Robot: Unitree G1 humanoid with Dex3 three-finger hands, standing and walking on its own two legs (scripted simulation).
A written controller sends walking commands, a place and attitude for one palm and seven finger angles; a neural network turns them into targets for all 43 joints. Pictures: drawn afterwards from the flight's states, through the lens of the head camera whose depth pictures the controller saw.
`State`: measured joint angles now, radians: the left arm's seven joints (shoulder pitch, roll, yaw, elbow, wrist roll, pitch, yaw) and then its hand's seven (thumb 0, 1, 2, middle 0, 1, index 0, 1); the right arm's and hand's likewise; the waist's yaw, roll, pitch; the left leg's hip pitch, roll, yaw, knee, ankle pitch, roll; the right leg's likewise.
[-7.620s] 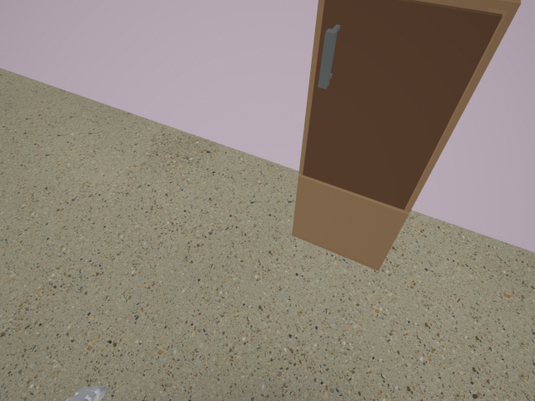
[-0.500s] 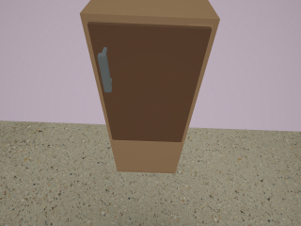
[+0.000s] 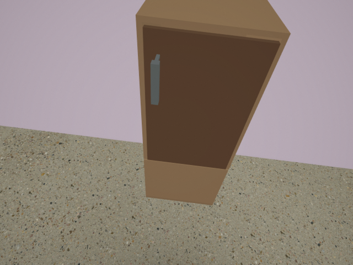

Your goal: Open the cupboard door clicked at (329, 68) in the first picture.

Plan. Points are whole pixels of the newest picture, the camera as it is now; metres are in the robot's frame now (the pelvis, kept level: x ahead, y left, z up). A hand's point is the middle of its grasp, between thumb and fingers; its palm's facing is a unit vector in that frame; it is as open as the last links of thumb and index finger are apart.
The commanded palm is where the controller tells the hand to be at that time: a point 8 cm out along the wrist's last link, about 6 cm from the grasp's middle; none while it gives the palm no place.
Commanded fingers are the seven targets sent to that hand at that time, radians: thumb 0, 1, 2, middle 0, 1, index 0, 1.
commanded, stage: come to a stop and stand still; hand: left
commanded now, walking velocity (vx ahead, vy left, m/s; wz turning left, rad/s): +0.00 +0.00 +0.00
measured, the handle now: (156, 80) +0.59 +0.11 +0.11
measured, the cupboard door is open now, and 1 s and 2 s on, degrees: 0 0 0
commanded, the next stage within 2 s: look again from close up in 1.28 s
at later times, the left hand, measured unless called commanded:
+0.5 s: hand out of the picture -0.16 +0.20 -0.18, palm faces +0.13 -0.98 -0.16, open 7.4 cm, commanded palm none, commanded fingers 0.00 0.90 0.90 -0.20 -0.30 -0.20 -0.30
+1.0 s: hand out of the picture -0.08 +0.24 -0.16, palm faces -0.04 -0.99 -0.15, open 7.4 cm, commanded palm none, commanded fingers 0.00 0.90 0.90 -0.20 -0.30 -0.20 -0.30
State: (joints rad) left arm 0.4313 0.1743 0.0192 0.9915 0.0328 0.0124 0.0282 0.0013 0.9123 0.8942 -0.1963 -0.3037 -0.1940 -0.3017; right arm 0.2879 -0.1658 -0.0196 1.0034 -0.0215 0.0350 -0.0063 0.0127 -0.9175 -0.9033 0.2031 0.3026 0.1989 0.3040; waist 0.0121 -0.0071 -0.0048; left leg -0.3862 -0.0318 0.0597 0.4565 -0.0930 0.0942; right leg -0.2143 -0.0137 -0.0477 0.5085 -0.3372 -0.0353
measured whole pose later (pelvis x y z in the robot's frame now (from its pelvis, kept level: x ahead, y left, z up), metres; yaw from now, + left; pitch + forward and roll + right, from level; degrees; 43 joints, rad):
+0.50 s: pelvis -0.07 +0.04 +0.00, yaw +1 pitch -4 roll -2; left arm 0.50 0.16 0.03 1.08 0.04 0.04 0.04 0.00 0.91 0.89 -0.20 -0.30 -0.19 -0.30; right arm 0.24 -0.17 -0.06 1.02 -0.01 0.07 0.00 0.01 -0.91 -0.90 0.20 0.30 0.20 0.30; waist 0.05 -0.03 -0.04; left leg -0.52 -0.06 0.04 0.90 -0.27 0.00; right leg -0.17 -0.01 -0.10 0.46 -0.23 -0.04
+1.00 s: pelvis -0.14 +0.06 +0.02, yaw -2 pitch +1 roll -2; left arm 0.29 0.18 0.06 1.00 0.03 0.04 -0.02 0.00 0.91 0.89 -0.19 -0.30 -0.19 -0.30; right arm 0.46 -0.09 -0.03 1.09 -0.04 -0.02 -0.03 0.01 -0.91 -0.90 0.20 0.30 0.20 0.30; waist -0.07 0.00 -0.06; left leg -0.29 0.01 0.07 0.32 -0.09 0.06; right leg -0.37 -0.02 -0.07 0.75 -0.39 -0.02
